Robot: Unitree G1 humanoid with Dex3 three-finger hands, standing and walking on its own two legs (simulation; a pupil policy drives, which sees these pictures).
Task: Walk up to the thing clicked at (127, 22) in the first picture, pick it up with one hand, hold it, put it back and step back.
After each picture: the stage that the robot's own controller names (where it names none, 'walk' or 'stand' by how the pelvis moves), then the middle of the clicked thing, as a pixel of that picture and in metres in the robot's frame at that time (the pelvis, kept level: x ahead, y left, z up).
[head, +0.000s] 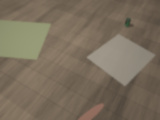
stand; (127, 22) +1.80 -0.62 -0.72
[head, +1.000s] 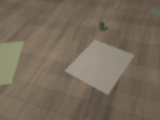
walk; (101, 26) +1.75 -0.14 -0.70
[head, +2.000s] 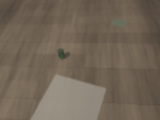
walk; (61, 54) +1.16 +0.28 -0.72
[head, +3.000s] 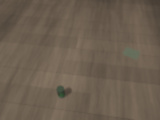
walk; (61, 92) +0.70 +0.22 -0.71
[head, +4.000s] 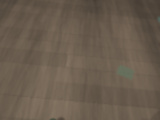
walk; out of the picture +0.44 +0.15 -0.71
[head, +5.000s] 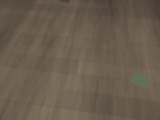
stand; out of the picture +0.35 +0.18 -0.72
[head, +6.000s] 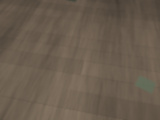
stand; out of the picture +0.34 +0.15 -0.72
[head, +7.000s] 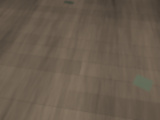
stand; out of the picture +0.37 +0.16 -0.73
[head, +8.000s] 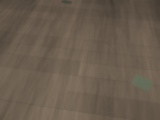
stand; out of the picture +0.35 +0.17 -0.73
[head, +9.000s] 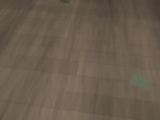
go down; out of the picture +0.35 +0.17 -0.73
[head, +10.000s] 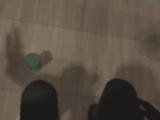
go down; (33, 63) +0.44 +0.19 -0.34
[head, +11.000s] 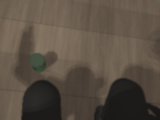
approach; (38, 63) +0.44 +0.18 -0.31
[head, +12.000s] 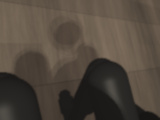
close in; out of the picture +0.43 +0.23 -0.23
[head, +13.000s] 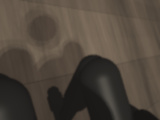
close; out of the picture +0.43 +0.25 -0.23
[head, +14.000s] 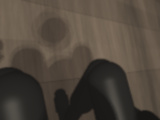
lift; out of the picture +0.39 +0.22 -0.22
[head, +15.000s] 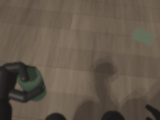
lift; (33, 85) +0.32 +0.17 -0.01
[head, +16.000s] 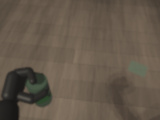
hold; (40, 91) +0.32 +0.15 +0.00
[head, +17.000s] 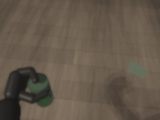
hold; (41, 91) +0.32 +0.15 -0.01
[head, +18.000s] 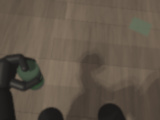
crouch; (32, 76) +0.37 +0.17 -0.07
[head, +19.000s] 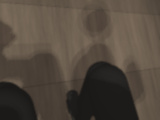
lower; out of the picture +0.45 +0.23 -0.19
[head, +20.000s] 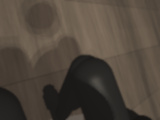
lower; out of the picture +0.42 +0.24 -0.24
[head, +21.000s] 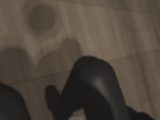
lower; out of the picture +0.42 +0.24 -0.24
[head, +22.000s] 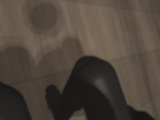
lower; out of the picture +0.42 +0.24 -0.24
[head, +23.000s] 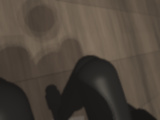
lower; out of the picture +0.39 +0.22 -0.23
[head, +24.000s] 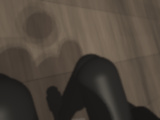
open; out of the picture +0.35 +0.18 -0.25
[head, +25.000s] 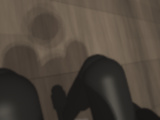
stand; out of the picture +0.36 +0.17 -0.25
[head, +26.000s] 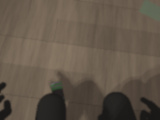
walk; (57, 92) +0.35 +0.12 -0.46
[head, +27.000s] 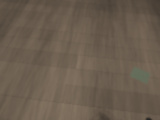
stand; out of the picture +0.28 +0.12 -0.69
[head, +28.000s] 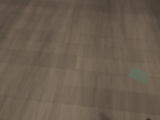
stand; out of the picture +0.28 +0.15 -0.69
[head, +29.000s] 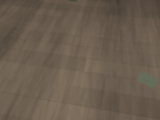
stand; out of the picture +0.28 +0.17 -0.74
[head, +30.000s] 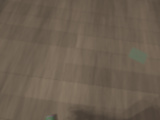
walk; out of the picture +0.31 +0.18 -0.73
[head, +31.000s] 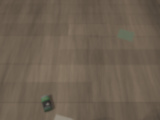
walk; (46, 103) +0.50 +0.28 -0.71
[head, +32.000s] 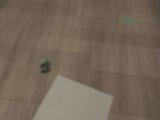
walk; (44, 66) +0.84 +0.34 -0.72
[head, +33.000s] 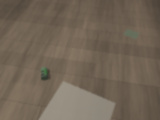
stand; (44, 73) +0.91 +0.38 -0.74
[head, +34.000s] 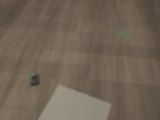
stand; (33, 79) +0.89 +0.47 -0.75
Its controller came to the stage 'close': yes
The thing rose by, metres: 0.72
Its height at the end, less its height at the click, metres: -0.02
